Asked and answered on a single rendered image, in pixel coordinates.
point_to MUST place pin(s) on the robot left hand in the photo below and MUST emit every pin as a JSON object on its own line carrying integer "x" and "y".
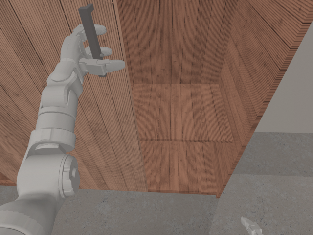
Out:
{"x": 73, "y": 50}

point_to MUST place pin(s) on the robot right hand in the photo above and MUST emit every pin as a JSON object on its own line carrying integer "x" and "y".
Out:
{"x": 253, "y": 228}

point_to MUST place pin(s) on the handle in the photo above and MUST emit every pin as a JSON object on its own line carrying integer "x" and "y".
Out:
{"x": 87, "y": 21}

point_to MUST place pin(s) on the robot left upper arm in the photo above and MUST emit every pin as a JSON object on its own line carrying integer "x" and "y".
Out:
{"x": 45, "y": 181}

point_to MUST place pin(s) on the left robot forearm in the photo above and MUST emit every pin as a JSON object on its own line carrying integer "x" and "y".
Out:
{"x": 54, "y": 133}

